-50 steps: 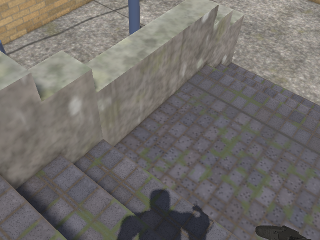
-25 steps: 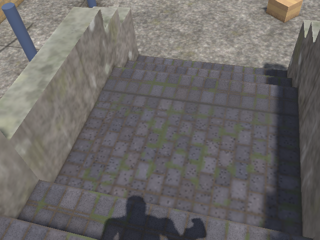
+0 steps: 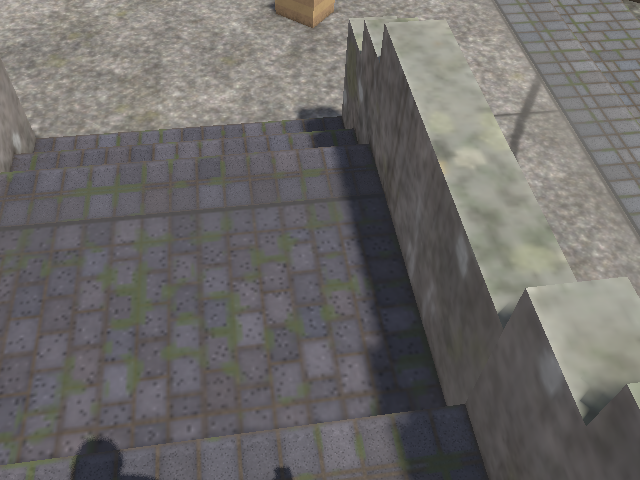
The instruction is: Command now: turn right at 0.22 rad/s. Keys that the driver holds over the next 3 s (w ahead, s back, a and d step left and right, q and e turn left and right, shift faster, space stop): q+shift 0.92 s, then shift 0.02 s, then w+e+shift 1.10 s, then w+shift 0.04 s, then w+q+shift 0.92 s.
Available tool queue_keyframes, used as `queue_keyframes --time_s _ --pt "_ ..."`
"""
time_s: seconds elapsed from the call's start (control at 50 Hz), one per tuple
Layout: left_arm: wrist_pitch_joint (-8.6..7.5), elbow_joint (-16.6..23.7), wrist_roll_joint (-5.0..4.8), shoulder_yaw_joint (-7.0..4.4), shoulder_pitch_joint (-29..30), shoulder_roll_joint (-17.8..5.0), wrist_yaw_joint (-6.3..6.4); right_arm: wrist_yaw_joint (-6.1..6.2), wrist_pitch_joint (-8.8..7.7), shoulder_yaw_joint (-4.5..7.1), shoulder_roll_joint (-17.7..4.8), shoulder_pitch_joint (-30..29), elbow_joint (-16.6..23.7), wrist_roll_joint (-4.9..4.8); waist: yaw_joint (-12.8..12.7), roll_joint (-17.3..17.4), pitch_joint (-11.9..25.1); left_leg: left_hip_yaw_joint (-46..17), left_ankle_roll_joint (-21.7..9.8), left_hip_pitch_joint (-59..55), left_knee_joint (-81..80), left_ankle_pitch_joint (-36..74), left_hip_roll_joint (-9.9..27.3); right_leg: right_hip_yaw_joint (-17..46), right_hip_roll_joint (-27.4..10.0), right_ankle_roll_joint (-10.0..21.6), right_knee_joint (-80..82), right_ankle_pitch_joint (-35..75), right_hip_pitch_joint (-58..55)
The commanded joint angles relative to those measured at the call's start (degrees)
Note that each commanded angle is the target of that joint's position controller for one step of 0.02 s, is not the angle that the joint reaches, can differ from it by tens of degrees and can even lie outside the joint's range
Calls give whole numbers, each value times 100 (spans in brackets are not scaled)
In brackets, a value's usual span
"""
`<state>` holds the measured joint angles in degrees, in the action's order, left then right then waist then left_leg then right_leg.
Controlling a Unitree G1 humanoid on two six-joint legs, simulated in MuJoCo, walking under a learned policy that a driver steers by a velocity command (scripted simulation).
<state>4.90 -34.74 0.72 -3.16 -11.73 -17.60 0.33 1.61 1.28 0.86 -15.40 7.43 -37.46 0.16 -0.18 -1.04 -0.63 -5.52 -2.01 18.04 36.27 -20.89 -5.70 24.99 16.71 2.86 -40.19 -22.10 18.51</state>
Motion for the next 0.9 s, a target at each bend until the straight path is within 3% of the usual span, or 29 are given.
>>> queue_keyframes --time_s 0.02,0.04,0.06,0.08,0.1,0.12,0.14,0.18,0.26,0.3,0.36,0.38,0.44,0.46,0.48,0.5,0.52,0.54,0.56,0.58,0.62,0.66,0.7,0.78,0.82,0.84,0.9 --pt "-159 204 70 -174 -597 -528 128 38 -84 104 -803 1093 136 11 92 1154 802 -2700 -860 -2790 -846 4964 2461 -251 -175 -128 -1367 -2332 1959" --pt "-171 33 -10 -155 -298 -500 166 -7 -205 42 -473 933 -14 34 73 1015 626 -3344 -1199 -2021 -1387 4136 2504 -453 -635 -249 -1438 -1624 1896" --pt "-134 -218 -60 -110 -201 -422 161 -62 -261 -127 -6 517 -16 32 -83 595 312 -2928 -1144 -1216 -1644 3151 2176 -480 -974 -360 -1119 -855 1243" --pt "-72 -330 -55 -51 -36 -279 93 -98 -247 -142 6 55 32 51 -237 659 255 -2191 -931 -707 -1619 2870 1603 -959 -1087 -437 -814 -373 561" --pt "-23 -318 15 14 94 -176 22 -125 -214 -99 -173 -27 26 44 -262 930 269 -1696 -743 -404 -1607 3055 1178 -1555 -1171 -482 -535 -200 49" --pt "14 -242 5 13 371 -211 -2 -143 -157 29 -485 135 31 -2 -143 1079 141 -1559 -625 -271 -1580 3046 927 -1914 -1064 -462 -469 -213 -57" --pt "5 -271 3 38 472 -186 2 -157 -146 130 -734 210 83 12 -91 1035 149 -1375 -591 -57 -1495 3314 797 -2243 -995 -440 -901 216 -195" --pt "-25 -86 30 31 798 -346 80 -187 -78 281 -945 835 9 -89 116 864 -31 -1956 -578 -916 -1334 3696 982 -2193 -1069 -541 -609 -428 794" --pt "-131 19 -40 106 783 -294 218 -159 -8 425 -990 1162 17 -36 175 942 450 -2499 -875 -1797 -1043 4567 1105 -2002 -1138 -539 -715 -499 1234" --pt "-205 92 -57 180 807 -140 196 -183 110 465 -962 1060 84 -29 213 791 635 -2572 -1029 -1819 -946 4756 1061 -1985 -1114 -477 -654 -415 1118" --pt "-280 173 -60 209 787 -126 166 -219 203 505 -969 837 198 -10 223 739 634 -2895 -1102 -1494 -993 4232 997 -1944 -1067 -399 -291 -396 773" --pt "-325 170 -40 231 647 -55 152 -225 212 497 -996 567 308 39 123 762 732 -2781 -1114 -1050 -878 4311 837 -2137 -1008 -397 -625 91 372" --pt "-429 35 -69 208 12 -44 192 -174 268 500 -969 29 506 -3 -238 547 625 -2999 -863 -9 -639 3275 536 -2122 -1045 -359 496 364 -826" --pt "-461 -117 -51 181 -408 -9 244 -125 293 486 -911 -142 554 -106 -466 239 542 -2814 -616 742 -122 2212 293 -2089 -1220 -319 1192 1138 -1700" --pt "-443 -91 6 109 -406 -392 309 -102 288 438 -553 566 447 -172 -83 -972 658 -1898 -219 1450 1133 -986 -385 -769 -2442 9 2125 1917 -2577" --pt "-416 -27 -79 66 -490 -801 273 -22 290 509 -824 841 607 -76 56 -1380 483 -855 -104 2451 2135 -2353 -814 368 -3700 397 1645 4336 -2798" --pt "-449 -106 13 17 -663 -753 222 -24 275 559 -1064 570 578 134 -30 -1067 339 -446 -54 2887 2990 -2015 -380 613 -3966 860 1892 4300 -2364" --pt "-444 -60 -56 79 -440 -386 214 -59 284 600 -1169 355 491 193 -21 -371 35 -310 25 3068 3490 -1516 -33 212 -3844 959 1833 4196 -2070" --pt "-424 25 -28 121 -144 -223 205 -119 318 611 -1146 325 378 151 94 -81 0 -158 97 2880 3905 -990 84 -524 -3458 936 1812 4302 -1685" --pt "-414 22 2 126 -21 -190 213 -189 379 580 -1045 421 309 105 210 -190 38 24 153 2649 4256 -651 124 -1110 -3161 916 1721 4919 -1389" --pt "-400 81 51 106 -1 -170 198 -277 487 549 -961 412 250 19 277 -307 181 211 258 2336 4736 -100 188 -1810 -2852 862 1685 4810 -862" --pt "-390 55 66 62 -161 -266 172 -296 524 503 -843 281 284 -25 307 -240 214 346 300 2198 4831 338 207 -2164 -2835 766 1532 4854 -601" --pt "-412 -38 58 24 -497 -350 179 -274 583 450 -706 -14 374 19 203 -280 225 426 329 2387 4665 501 256 -2315 -2975 838 1364 4792 -710" --pt "-403 -170 146 -14 -756 -511 153 -294 631 342 -501 -390 532 75 58 -575 238 622 365 2558 3605 403 462 -2585 -3206 756 1091 4124 -1051" --pt "-338 -216 275 -23 -880 -552 107 -338 628 280 -380 -516 606 0 -109 -971 211 887 331 2287 3024 -240 498 -2705 -3258 872 1159 3640 -1078" --pt "-261 -185 305 -38 -971 -598 22 -398 605 308 -444 -586 624 -45 -169 -899 208 855 258 2229 2701 -445 540 -2645 -3422 896 1198 3301 -1106" --pt "-178 -73 270 -89 -731 -754 39 -416 553 299 -376 -744 677 -125 -144 -873 103 1041 108 1544 2051 -619 604 -2834 -3705 765 1249 2692 -799"
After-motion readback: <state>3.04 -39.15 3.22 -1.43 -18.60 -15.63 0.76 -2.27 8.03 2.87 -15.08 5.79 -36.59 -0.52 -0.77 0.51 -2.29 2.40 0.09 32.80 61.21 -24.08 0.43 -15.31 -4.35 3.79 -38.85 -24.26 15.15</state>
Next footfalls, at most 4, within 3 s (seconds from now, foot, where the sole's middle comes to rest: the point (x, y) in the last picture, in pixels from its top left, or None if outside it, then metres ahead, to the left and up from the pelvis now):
0.48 right None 0.04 -0.07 -0.76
1.00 left None -0.05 0.10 -0.76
1.56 right None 0.28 0.11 -0.92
2.00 left None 0.54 0.40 -1.09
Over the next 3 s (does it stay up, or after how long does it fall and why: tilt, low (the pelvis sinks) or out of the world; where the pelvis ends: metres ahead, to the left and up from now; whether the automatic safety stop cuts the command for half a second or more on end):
stays up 1.29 0.37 -0.49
